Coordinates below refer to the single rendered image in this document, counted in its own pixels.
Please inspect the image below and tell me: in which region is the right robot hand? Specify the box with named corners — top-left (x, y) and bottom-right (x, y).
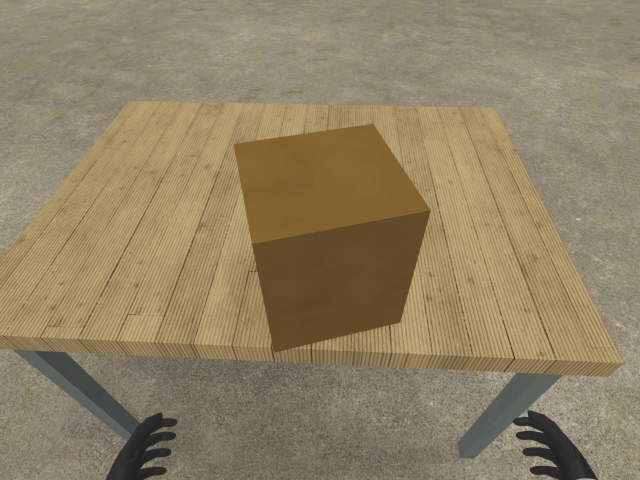
top-left (513, 410), bottom-right (598, 480)

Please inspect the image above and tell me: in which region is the left robot hand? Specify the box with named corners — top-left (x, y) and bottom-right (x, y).
top-left (106, 412), bottom-right (177, 480)

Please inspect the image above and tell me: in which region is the table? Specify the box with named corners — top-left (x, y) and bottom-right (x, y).
top-left (0, 101), bottom-right (625, 458)

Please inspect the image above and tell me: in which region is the carton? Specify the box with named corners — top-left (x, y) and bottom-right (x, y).
top-left (234, 124), bottom-right (431, 352)

